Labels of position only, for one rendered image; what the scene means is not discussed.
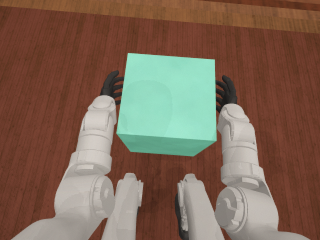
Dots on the robot right forearm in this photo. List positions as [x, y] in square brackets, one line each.
[239, 151]

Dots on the robot right foot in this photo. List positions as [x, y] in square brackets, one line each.
[184, 234]

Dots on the left robot hand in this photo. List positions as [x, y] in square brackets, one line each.
[109, 88]

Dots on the right robot hand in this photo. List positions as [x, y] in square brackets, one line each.
[228, 95]

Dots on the right robot upper arm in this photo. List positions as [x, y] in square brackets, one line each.
[249, 215]

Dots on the carton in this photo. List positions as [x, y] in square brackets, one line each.
[168, 105]

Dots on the left robot upper arm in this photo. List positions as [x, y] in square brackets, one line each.
[81, 203]

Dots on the robot left forearm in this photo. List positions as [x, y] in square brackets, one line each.
[92, 155]

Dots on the robot right shin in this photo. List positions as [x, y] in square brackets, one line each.
[184, 222]

